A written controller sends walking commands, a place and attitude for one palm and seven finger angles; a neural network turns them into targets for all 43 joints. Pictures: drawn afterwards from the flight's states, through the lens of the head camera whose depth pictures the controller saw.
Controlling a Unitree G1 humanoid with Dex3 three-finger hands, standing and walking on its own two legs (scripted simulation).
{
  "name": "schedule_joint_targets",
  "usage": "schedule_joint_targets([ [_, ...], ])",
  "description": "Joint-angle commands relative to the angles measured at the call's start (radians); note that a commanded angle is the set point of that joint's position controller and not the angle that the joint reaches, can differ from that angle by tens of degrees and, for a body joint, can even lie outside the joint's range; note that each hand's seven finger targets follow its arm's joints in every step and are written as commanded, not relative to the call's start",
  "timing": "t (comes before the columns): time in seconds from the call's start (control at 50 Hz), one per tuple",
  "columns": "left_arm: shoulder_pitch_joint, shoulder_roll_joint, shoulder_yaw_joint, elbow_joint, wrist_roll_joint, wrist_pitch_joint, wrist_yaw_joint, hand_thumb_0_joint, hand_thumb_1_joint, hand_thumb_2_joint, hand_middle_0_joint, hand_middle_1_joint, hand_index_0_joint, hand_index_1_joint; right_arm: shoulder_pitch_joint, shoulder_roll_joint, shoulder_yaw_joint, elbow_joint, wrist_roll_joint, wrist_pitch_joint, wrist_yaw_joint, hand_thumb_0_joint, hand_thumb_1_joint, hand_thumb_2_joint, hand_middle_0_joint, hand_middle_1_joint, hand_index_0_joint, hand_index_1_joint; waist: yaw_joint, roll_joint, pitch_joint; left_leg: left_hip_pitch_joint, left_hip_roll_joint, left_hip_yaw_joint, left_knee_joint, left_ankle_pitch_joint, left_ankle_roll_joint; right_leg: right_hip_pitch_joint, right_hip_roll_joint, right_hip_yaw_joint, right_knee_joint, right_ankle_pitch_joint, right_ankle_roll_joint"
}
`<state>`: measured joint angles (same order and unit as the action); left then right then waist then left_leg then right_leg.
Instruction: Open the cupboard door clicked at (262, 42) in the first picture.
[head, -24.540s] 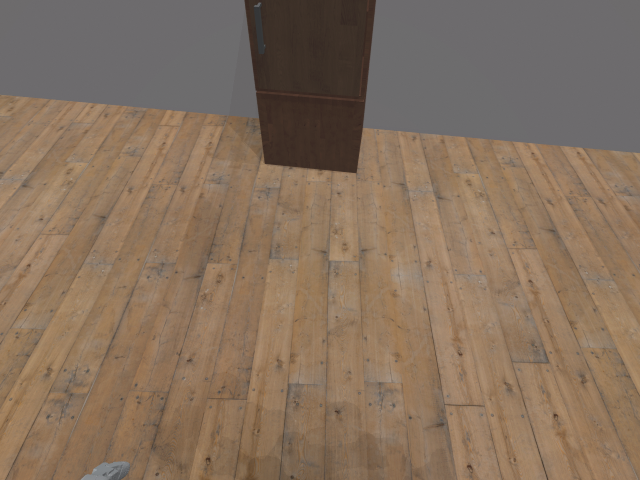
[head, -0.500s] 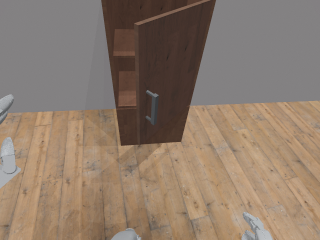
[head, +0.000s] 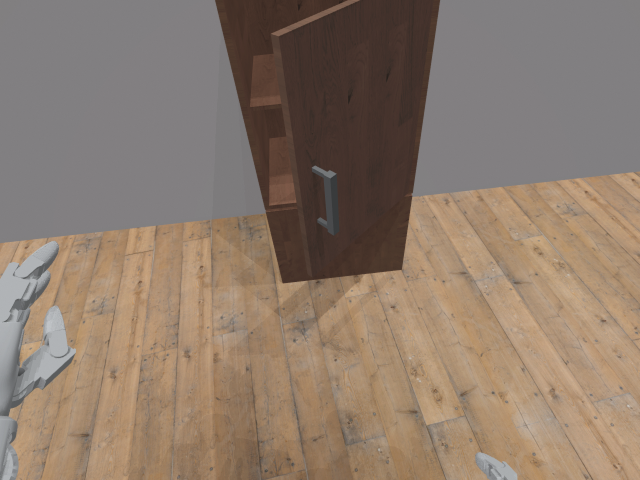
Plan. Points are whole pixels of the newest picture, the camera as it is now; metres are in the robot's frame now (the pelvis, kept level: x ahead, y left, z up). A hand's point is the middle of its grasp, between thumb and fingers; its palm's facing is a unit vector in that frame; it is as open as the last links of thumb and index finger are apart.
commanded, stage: let the arm hang, fingers relaxed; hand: left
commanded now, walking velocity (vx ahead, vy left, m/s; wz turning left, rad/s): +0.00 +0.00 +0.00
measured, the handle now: (325, 201) +0.67 +0.03 -0.08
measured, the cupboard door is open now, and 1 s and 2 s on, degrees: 41 41 41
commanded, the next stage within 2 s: look to check the result in 1.04 s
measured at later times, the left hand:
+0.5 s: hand out of the picture -0.02 +0.16 -0.15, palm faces +0.05 -0.98 -0.20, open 7.3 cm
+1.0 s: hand out of the picture +0.03 +0.15 -0.15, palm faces +0.03 -0.98 -0.21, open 7.3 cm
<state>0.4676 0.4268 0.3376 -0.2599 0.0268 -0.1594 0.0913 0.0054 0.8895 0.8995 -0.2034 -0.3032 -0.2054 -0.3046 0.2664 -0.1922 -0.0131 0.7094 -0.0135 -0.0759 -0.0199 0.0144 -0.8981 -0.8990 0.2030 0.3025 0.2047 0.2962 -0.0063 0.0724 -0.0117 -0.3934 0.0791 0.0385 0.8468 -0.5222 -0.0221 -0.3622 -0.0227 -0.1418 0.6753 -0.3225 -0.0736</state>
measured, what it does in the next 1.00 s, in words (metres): steps on the spot: left foot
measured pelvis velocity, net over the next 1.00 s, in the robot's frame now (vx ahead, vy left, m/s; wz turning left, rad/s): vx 0.04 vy -0.01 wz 0.00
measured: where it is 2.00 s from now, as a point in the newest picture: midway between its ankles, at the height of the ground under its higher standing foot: outside the picture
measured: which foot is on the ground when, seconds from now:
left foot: up 0.00-0.20, down 0.22-1.00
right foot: down 0.00-1.00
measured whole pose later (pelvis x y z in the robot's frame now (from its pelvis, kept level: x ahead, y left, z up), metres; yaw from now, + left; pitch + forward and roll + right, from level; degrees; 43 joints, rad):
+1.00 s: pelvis +0.04 -0.01 +0.02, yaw +0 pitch -1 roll +1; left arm 0.28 0.11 0.00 1.17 0.01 -0.02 0.04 0.01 0.92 0.90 -0.20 -0.30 -0.20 -0.30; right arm 0.32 -0.11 0.01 1.18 -0.03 0.00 -0.04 0.01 -0.91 -0.90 0.20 0.30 0.20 0.30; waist -0.01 0.04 0.04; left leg -0.13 0.02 0.09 0.38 -0.22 0.00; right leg -0.13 0.01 -0.15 0.39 -0.25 -0.07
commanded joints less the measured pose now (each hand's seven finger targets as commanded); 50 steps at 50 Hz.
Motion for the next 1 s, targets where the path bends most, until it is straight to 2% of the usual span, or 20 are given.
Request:
schedule_joint_targets([
  [0.0, -0.081, -0.100, -0.208, 0.475, 0.019, 0.153, -0.071, 0.000, 0.900, 0.900, -0.200, -0.300, -0.200, -0.300, -0.054, -0.097, -0.036, -0.093, -0.010, 0.070, 0.026, 0.000, -0.900, -0.900, 0.200, 0.300, 0.200, 0.300, 0.006, -0.400, -0.006, -0.201, -0.039, 0.022, 0.272, -0.068, 0.024, 0.178, -0.269, 0.244, -0.245, 0.457, -0.135],
  [0.04, -0.136, -0.092, -0.231, 0.614, 0.014, 0.157, -0.065, 0.000, 0.900, 0.900, -0.200, -0.300, -0.200, -0.300, -0.081, -0.084, -0.031, -0.070, -0.012, 0.097, 0.029, 0.000, -0.900, -0.900, 0.200, 0.300, 0.200, 0.300, 0.000, -0.396, 0.013, -0.118, -0.049, 0.054, 0.158, -0.021, 0.017, 0.162, -0.240, 0.173, -0.252, 0.533, -0.110],
  [0.06, -0.146, -0.088, -0.236, 0.683, 0.014, 0.157, -0.066, 0.000, 0.900, 0.900, -0.200, -0.300, -0.200, -0.300, -0.075, -0.067, -0.029, -0.047, -0.016, 0.104, 0.028, 0.000, -0.900, -0.900, 0.200, 0.300, 0.200, 0.300, -0.002, -0.367, 0.014, -0.064, -0.059, 0.058, 0.090, 0.002, 0.018, 0.143, -0.230, 0.176, -0.275, 0.507, -0.106],
  [0.1, -0.174, -0.071, -0.243, 0.821, 0.010, 0.154, -0.068, 0.000, 0.900, 0.900, -0.200, -0.300, -0.200, -0.300, -0.038, -0.061, -0.028, 0.022, -0.020, 0.110, 0.026, 0.000, -0.900, -0.900, 0.200, 0.300, 0.200, 0.300, -0.013, -0.288, -0.002, 0.035, -0.068, 0.058, -0.044, 0.082, 0.016, 0.138, -0.208, 0.191, -0.316, 0.333, -0.095],
  [0.12, -0.191, -0.072, -0.248, 0.880, 0.003, 0.153, -0.069, 0.000, 0.900, 0.900, -0.200, -0.300, -0.200, -0.300, -0.019, -0.060, -0.025, 0.056, -0.020, 0.109, 0.022, 0.000, -0.900, -0.900, 0.200, 0.300, 0.200, 0.300, -0.023, -0.222, -0.004, 0.096, -0.068, 0.054, -0.130, 0.136, 0.016, 0.124, -0.198, 0.194, -0.325, 0.239, -0.084],
  [0.16, -0.212, -0.089, -0.267, 0.991, -0.010, 0.149, -0.072, 0.000, 0.900, 0.900, -0.200, -0.300, -0.200, -0.300, 0.033, -0.056, -0.016, 0.128, -0.018, 0.097, 0.019, 0.000, -0.900, -0.900, 0.200, 0.300, 0.200, 0.300, -0.048, -0.110, -0.003, 0.248, -0.050, 0.021, -0.327, 0.298, 0.027, 0.057, -0.169, 0.181, -0.301, 0.094, -0.031],
  [0.18, -0.198, -0.130, -0.281, 1.038, -0.015, 0.150, -0.074, 0.000, 0.900, 0.900, -0.200, -0.300, -0.200, -0.300, 0.036, -0.084, -0.013, 0.156, -0.020, 0.083, 0.013, 0.000, -0.900, -0.900, 0.200, 0.300, 0.200, 0.300, -0.037, 0.045, 0.000, 0.286, 0.031, -0.103, -0.413, 0.404, 0.059, 0.010, -0.118, 0.161, -0.245, 0.050, 0.013],
  [0.2, -0.149, -0.192, -0.274, 1.067, -0.012, 0.152, -0.071, 0.000, 0.900, 0.900, -0.200, -0.300, -0.200, -0.300, 0.010, -0.113, -0.016, 0.161, -0.034, 0.076, 0.002, 0.000, -0.900, -0.900, 0.200, 0.300, 0.200, 0.300, -0.002, 0.187, -0.003, 0.211, 0.130, -0.204, -0.456, 0.391, 0.110, 0.062, -0.072, 0.126, -0.240, 0.023, 0.044],
  [0.22, -0.130, -0.193, -0.281, 1.099, -0.007, 0.154, -0.069, 0.000, 0.900, 0.900, -0.200, -0.300, -0.200, -0.300, -0.021, -0.123, -0.013, 0.160, -0.036, 0.084, -0.006, 0.000, -0.900, -0.900, 0.200, 0.300, 0.200, 0.300, 0.018, 0.156, 0.017, 0.089, 0.140, -0.204, -0.476, 0.241, 0.124, 0.155, -0.055, 0.125, -0.281, -0.003, 0.051],
  [0.24, -0.156, -0.167, -0.277, 1.144, -0.006, 0.159, -0.069, 0.000, 0.900, 0.900, -0.200, -0.300, -0.200, -0.300, -0.051, -0.093, -0.009, 0.183, -0.029, 0.084, -0.008, 0.000, -0.900, -0.900, 0.200, 0.300, 0.200, 0.300, 0.019, 0.208, 0.060, 0.031, 0.081, -0.172, -0.502, 0.207, 0.096, 0.191, -0.062, 0.133, -0.288, 0.047, 0.042],
  [0.28, -0.161, -0.156, -0.290, 1.215, -0.016, 0.151, -0.075, 0.000, 0.900, 0.900, -0.200, -0.300, -0.200, -0.300, -0.032, -0.060, 0.004, 0.229, -0.019, 0.080, -0.011, 0.000, -0.900, -0.900, 0.200, 0.300, 0.200, 0.300, 0.016, 0.178, 0.045, 0.062, 0.054, -0.118, -0.517, 0.264, 0.065, 0.242, -0.085, 0.141, -0.315, 0.133, 0.026],
  [0.32, -0.149, -0.154, -0.300, 1.274, -0.019, 0.139, -0.074, 0.000, 0.900, 0.900, -0.200, -0.300, -0.200, -0.300, 0.001, -0.049, 0.008, 0.273, -0.011, 0.073, -0.015, 0.000, -0.900, -0.900, 0.200, 0.300, 0.200, 0.300, 0.010, 0.082, 0.001, 0.134, 0.040, -0.084, -0.492, 0.373, 0.056, 0.273, -0.108, 0.151, -0.343, 0.222, 0.020],
  [0.34, -0.149, -0.158, -0.303, 1.293, -0.018, 0.133, -0.071, 0.000, 0.900, 0.900, -0.200, -0.300, -0.200, -0.300, 0.022, -0.048, 0.005, 0.288, -0.007, 0.071, -0.017, 0.000, -0.900, -0.900, 0.200, 0.300, 0.200, 0.300, 0.005, -0.004, -0.003, 0.170, 0.040, -0.076, -0.480, 0.421, 0.052, 0.273, -0.114, 0.145, -0.351, 0.267, 0.020],
  [0.38, -0.144, -0.170, -0.312, 1.333, -0.020, 0.129, -0.067, 0.000, 0.900, 0.900, -0.200, -0.300, -0.200, -0.300, 0.055, -0.052, 0.005, 0.327, -0.005, 0.069, -0.020, 0.000, -0.900, -0.900, 0.200, 0.300, 0.200, 0.300, -0.003, -0.070, -0.016, 0.217, 0.038, -0.065, -0.482, 0.455, 0.051, 0.275, -0.121, 0.136, -0.361, 0.302, 0.021],
  [0.48, -0.122, -0.187, -0.319, 1.391, -0.022, 0.132, -0.058, 0.000, 0.900, 0.900, -0.200, -0.300, -0.200, -0.300, 0.080, -0.032, 0.013, 0.393, -0.006, 0.073, -0.023, 0.000, -0.900, -0.900, 0.200, 0.300, 0.200, 0.300, 0.000, -0.086, 0.071, 0.206, 0.033, -0.055, -0.512, 0.423, 0.050, 0.239, -0.119, 0.134, -0.389, 0.234, 0.022],
  [0.54, -0.112, -0.191, -0.319, 1.407, -0.023, 0.133, -0.053, 0.000, 0.900, 0.900, -0.200, -0.300, -0.200, -0.300, 0.094, -0.024, 0.014, 0.414, -0.005, 0.074, -0.022, 0.000, -0.900, -0.900, 0.200, 0.300, 0.200, 0.300, 0.004, -0.112, 0.079, 0.205, 0.031, -0.051, -0.518, 0.410, 0.050, 0.241, -0.116, 0.130, -0.395, 0.202, 0.024],
  [0.6, -0.109, -0.203, -0.320, 1.415, -0.024, 0.135, -0.050, 0.000, 0.900, 0.900, -0.200, -0.300, -0.200, -0.300, 0.106, -0.006, 0.017, 0.435, -0.009, 0.075, -0.022, 0.000, -0.900, -0.900, 0.200, 0.300, 0.200, 0.300, 0.003, -0.096, 0.107, 0.200, 0.026, -0.046, -0.523, 0.397, 0.050, 0.223, -0.118, 0.141, -0.402, 0.176, 0.021],
  [0.68, -0.110, -0.206, -0.316, 1.413, -0.025, 0.135, -0.047, 0.000, 0.900, 0.900, -0.200, -0.300, -0.200, -0.300, 0.119, 0.007, 0.016, 0.450, -0.011, 0.075, -0.022, 0.000, -0.900, -0.900, 0.200, 0.300, 0.200, 0.300, 0.005, -0.104, 0.106, 0.193, 0.022, -0.041, -0.521, 0.393, 0.047, 0.231, -0.117, 0.140, -0.398, 0.177, 0.024],
  [0.82, -0.109, -0.216, -0.314, 1.413, -0.025, 0.137, -0.045, 0.000, 0.900, 0.900, -0.200, -0.300, -0.200, -0.300, 0.130, 0.022, 0.016, 0.459, -0.011, 0.073, -0.024, 0.000, -0.900, -0.900, 0.200, 0.300, 0.200, 0.300, 0.006, -0.056, 0.119, 0.192, 0.025, -0.042, -0.528, 0.406, 0.047, 0.226, -0.112, 0.144, -0.382, 0.195, 0.019],
  [0.98, -0.105, -0.218, -0.312, 1.412, -0.024, 0.134, -0.045, 0.000, 0.900, 0.900, -0.200, -0.300, -0.200, -0.300, 0.135, 0.017, 0.015, 0.459, -0.011, 0.070, -0.026, 0.000, -0.900, -0.900, 0.200, 0.300, 0.200, 0.300, 0.003, -0.078, 0.093, 0.214, 0.029, -0.039, -0.521, 0.432, 0.049, 0.236, -0.110, 0.143, -0.372, 0.234, 0.020],
])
